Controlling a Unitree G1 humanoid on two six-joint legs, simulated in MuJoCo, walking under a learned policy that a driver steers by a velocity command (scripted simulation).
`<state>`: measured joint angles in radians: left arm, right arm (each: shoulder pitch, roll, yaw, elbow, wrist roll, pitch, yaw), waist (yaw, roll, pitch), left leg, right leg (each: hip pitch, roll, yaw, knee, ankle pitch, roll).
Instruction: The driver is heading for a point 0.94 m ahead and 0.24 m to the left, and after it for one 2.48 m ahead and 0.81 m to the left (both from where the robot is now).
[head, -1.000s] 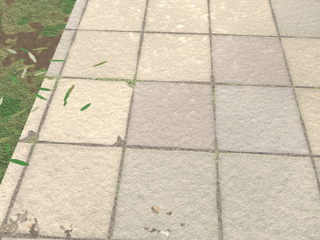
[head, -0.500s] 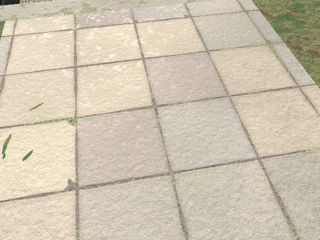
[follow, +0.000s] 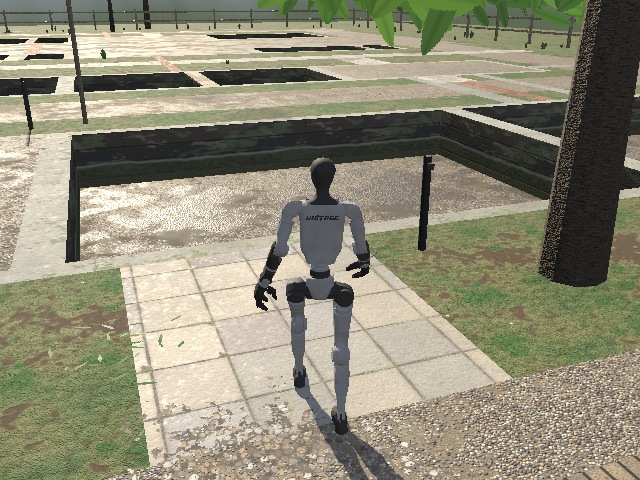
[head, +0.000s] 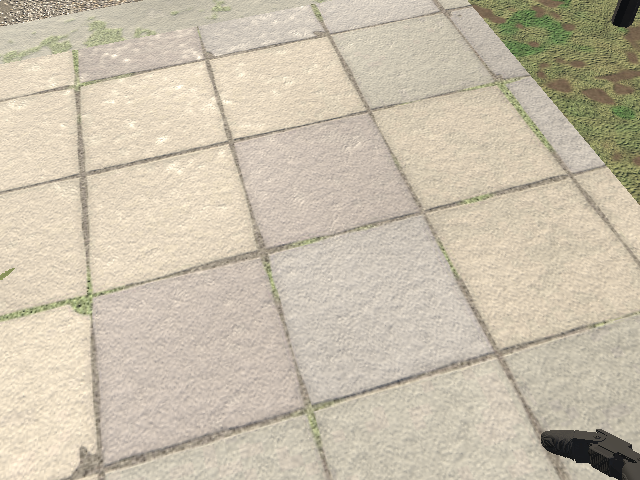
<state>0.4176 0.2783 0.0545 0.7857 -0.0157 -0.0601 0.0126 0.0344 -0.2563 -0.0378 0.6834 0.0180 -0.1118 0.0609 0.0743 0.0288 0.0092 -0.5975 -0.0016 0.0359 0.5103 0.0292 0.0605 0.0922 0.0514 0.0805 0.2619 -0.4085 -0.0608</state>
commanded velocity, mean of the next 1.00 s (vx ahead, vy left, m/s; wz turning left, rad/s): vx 0.49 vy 0.00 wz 0.48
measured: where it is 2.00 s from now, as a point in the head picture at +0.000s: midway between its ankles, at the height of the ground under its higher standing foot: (227, 274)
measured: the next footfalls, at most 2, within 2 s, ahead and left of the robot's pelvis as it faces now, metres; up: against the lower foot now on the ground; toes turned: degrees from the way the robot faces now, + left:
left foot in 0.04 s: +0.21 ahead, +0.10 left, +0.00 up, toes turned +2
right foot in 0.54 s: +0.49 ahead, -0.07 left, +0.00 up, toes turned +21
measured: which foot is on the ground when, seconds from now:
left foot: up 0.00-0.02, down 0.04-0.54, up 0.56-1.00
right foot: down 0.00-0.04, up 0.06-0.52, down 0.54-1.00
